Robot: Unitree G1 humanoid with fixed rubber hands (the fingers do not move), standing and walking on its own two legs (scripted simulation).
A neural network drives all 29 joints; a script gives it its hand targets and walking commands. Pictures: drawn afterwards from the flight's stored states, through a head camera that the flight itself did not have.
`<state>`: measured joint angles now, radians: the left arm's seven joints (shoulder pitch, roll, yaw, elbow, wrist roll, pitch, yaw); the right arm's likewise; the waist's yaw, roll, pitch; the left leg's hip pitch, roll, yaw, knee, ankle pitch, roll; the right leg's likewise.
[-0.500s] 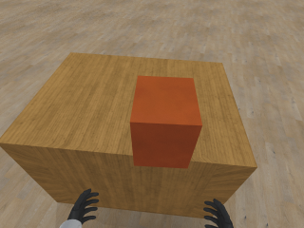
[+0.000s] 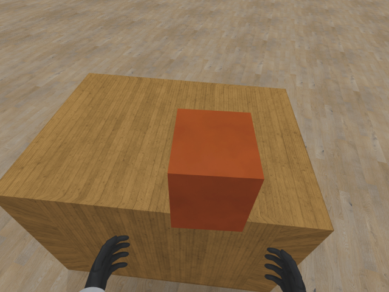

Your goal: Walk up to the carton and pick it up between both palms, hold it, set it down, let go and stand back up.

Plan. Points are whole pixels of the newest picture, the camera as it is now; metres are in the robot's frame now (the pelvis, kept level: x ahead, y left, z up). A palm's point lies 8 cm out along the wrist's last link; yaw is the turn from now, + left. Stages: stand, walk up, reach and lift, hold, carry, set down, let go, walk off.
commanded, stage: reach and lift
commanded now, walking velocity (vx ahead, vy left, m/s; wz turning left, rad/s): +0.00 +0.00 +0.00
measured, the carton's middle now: (210, 170) +0.41 -0.04 +0.00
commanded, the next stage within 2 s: none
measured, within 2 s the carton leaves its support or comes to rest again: neither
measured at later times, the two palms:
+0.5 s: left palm (104, 256) +0.20 +0.18 -0.01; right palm (289, 268) +0.19 -0.18 -0.02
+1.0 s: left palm (107, 215) +0.27 +0.18 +0.03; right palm (290, 227) +0.26 -0.19 +0.02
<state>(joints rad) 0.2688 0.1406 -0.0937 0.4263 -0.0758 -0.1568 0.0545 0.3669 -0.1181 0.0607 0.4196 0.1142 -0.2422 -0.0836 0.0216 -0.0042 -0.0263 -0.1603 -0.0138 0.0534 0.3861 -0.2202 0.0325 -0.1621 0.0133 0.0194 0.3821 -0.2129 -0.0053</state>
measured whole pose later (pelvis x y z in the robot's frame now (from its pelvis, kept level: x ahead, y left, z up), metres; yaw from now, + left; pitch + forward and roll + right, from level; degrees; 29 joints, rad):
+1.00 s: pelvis +0.01 +0.00 +0.00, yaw +0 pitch -1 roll +0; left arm 0.03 0.09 -0.04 0.26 -0.05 0.05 0.09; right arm 0.07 -0.16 0.04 0.40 0.17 -0.18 -0.13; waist 0.03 -0.01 -0.04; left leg -0.10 -0.02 0.05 0.30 -0.19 0.03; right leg -0.10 0.01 0.02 0.30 -0.19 0.00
